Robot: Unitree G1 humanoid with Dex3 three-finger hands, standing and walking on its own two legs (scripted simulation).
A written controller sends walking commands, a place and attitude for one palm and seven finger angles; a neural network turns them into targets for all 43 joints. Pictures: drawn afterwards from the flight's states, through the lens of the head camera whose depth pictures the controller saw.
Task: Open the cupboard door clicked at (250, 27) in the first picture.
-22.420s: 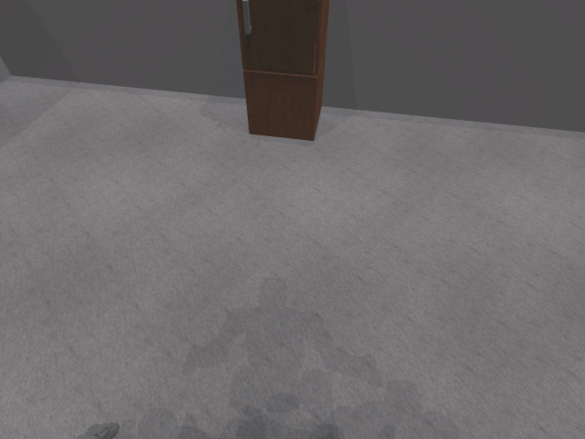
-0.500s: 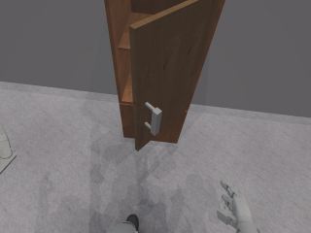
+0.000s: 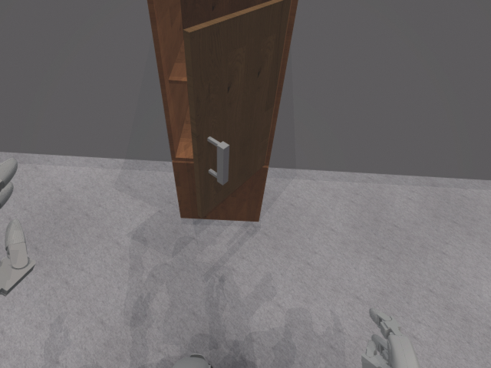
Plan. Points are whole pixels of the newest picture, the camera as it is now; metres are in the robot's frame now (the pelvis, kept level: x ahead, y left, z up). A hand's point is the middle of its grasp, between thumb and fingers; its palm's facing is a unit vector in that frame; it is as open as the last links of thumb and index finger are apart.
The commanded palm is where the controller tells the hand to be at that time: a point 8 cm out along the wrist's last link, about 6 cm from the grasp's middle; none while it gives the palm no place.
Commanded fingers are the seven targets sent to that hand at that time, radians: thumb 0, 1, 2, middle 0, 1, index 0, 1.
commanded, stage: stop stepping back and stand still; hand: left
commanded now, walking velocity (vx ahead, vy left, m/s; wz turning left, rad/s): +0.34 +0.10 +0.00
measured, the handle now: (217, 160) +0.65 +0.11 -0.09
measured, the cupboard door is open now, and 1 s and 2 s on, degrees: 51 51 51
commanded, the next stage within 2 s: let the arm hang, fingers relaxed in 1.30 s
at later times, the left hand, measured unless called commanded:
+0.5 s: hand out of the picture +0.11 +0.26 +0.17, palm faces +0.48 -0.76 -0.44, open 7.4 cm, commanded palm +0.06 +0.30 +0.18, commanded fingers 0.00 0.90 0.90 -0.20 -0.30 -0.20 -0.30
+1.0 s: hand out of the picture +0.14 +0.29 +0.16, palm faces +0.46 -0.76 -0.46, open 7.4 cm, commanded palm +0.08 +0.33 +0.18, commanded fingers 0.00 0.90 0.90 -0.20 -0.30 -0.20 -0.30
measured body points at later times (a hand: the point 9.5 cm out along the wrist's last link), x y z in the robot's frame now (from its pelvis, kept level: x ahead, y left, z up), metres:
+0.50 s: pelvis -0.07 +0.00 +0.00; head -0.10 -0.01 +0.45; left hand +0.08 +0.30 +0.20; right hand +0.06 -0.24 -0.10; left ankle -0.05 +0.12 -0.68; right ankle -0.03 -0.08 -0.73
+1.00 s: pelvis -0.05 +0.02 +0.01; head -0.04 +0.02 +0.46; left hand +0.11 +0.33 +0.18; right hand +0.13 -0.19 -0.08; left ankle -0.04 +0.13 -0.73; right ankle -0.03 -0.07 -0.73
